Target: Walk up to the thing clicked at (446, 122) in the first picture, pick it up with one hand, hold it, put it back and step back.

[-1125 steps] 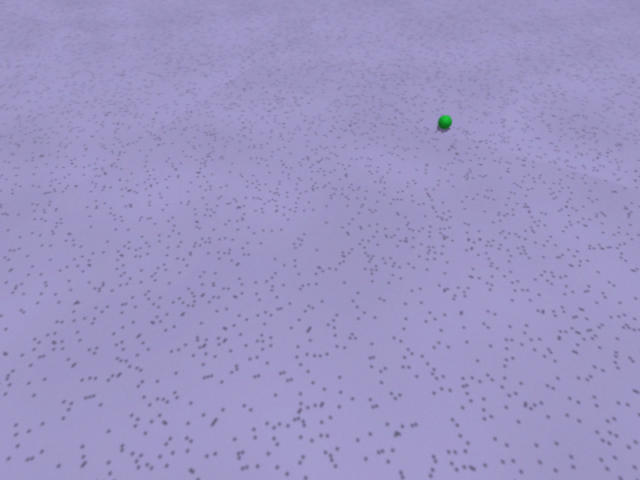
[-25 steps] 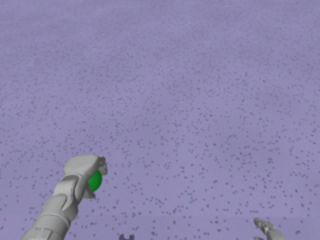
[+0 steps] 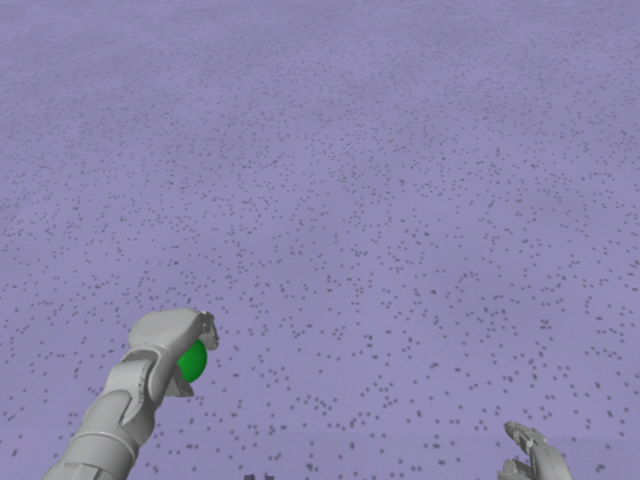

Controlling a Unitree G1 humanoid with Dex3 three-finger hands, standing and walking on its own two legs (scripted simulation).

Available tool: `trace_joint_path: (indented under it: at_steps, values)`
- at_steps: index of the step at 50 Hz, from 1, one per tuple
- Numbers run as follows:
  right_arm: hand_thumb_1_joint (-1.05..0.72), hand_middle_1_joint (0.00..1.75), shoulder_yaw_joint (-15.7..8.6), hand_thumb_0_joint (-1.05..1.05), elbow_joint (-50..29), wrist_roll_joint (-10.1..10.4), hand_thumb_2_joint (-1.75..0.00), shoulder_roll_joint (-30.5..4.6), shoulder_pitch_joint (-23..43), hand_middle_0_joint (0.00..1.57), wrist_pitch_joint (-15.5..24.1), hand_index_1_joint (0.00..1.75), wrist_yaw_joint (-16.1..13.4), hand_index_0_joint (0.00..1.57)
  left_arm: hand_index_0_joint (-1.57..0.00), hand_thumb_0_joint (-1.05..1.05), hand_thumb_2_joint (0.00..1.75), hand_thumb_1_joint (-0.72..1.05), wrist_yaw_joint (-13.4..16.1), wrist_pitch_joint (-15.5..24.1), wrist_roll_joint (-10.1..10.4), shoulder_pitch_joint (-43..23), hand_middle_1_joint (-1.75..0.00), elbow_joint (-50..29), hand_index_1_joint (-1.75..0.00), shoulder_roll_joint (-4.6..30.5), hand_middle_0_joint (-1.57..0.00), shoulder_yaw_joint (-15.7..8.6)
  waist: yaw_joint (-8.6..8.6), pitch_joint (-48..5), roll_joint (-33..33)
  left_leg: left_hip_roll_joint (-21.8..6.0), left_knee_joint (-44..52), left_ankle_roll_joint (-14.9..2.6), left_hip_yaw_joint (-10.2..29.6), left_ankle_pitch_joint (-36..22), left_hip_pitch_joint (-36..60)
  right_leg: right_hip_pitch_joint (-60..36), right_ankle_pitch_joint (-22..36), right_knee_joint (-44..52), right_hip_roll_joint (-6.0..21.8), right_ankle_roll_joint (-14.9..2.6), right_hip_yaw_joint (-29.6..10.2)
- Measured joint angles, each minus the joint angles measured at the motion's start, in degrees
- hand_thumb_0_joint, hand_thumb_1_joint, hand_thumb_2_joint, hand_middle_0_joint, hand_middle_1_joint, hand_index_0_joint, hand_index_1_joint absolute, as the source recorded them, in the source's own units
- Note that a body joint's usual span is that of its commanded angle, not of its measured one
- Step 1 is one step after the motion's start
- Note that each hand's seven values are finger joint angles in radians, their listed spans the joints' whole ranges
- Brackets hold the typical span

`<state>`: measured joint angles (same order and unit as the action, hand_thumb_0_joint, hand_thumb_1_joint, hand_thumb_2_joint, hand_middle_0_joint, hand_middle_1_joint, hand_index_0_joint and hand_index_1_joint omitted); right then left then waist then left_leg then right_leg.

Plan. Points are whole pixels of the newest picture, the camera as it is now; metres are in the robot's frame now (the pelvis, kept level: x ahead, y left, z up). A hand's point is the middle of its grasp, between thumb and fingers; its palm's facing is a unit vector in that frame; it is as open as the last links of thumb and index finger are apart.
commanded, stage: hold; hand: left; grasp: from above
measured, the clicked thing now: (181, 359) +0.31 +0.23 -0.05
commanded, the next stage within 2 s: crouch in 0.74 s
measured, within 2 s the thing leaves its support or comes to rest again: neither
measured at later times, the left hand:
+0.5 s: hand (181, 358) +0.30 +0.22 -0.03, palm faces -0.44 -0.06 -0.90, open 8.7 cm
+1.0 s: hand (183, 354) +0.31 +0.22 -0.04, palm faces -0.45 -0.06 -0.89, open 8.7 cm
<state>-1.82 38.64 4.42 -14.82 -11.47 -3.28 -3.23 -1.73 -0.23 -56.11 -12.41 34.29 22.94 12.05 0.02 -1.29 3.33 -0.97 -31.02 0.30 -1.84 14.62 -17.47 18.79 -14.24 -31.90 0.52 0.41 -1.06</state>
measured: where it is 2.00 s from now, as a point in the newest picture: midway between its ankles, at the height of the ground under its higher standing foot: outside the picture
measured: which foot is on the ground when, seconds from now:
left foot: down 0.00-1.00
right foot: down 0.00-1.00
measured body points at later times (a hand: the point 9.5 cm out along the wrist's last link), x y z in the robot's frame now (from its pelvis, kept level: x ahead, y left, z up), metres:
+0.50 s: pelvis +0.01 +0.00 +0.00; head +0.02 -0.03 +0.45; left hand +0.32 +0.22 +0.02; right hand +0.16 -0.25 -0.11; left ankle +0.02 +0.12 -0.73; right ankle +0.03 -0.12 -0.73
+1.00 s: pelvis +0.02 +0.00 +0.01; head +0.04 -0.02 +0.45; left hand +0.33 +0.22 +0.01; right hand +0.17 -0.25 -0.11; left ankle +0.02 +0.12 -0.73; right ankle +0.03 -0.12 -0.73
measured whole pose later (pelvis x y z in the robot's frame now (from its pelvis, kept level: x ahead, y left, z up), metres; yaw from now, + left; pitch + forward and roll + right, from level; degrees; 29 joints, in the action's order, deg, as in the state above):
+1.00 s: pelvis +0.02 +0.00 +0.01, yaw +0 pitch +2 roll +0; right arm -2.3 38.3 4.5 -14.2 -10.9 -5.2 -3.1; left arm -0.7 0.2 -57.1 -12.1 35.3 22.2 12.3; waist 0.1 -0.7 2.8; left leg -0.7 -27.9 0.1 -1.7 14.9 -14.9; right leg 16.0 -14.5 -28.5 0.8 0.6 -0.9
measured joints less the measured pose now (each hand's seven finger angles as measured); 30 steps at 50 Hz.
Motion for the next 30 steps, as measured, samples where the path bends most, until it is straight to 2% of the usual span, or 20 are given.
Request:
trace_joint_path:
  at_steps: [9,30]
  values:
    - [-0.92,0.3,0.27,0.01,-0.19,0.22,-0.9,0.11,0.73,0.2,-0.2,0.3,-0.33,0.2,-0.78,-0.05,0.49,0.08,-1.25,-0.07,0.15,1.0,-0.77,-2.24,-0.73,-0.11,-0.59,0.48,-0.28,0.26,0.13,0.03,1.51,0.03,-0.18,-0.4,1.54,-1.36,0.33,1.26,0.0,-0.03,-0.17]
    - [-0.91,0.3,0.02,0.01,0.04,0.28,-0.9,0.35,0.89,0.2,-1.11,0.3,-0.41,0.2,-0.78,-0.04,0.47,0.09,-0.8,-0.17,-0.17,0.84,-0.76,-2.04,-0.72,0.06,-0.59,0.21,-0.47,0.69,-0.17,0.06,3.31,0.04,0.0,-0.43,2.88,-2.78,0.3,3.07,0.02,-0.03,0.02]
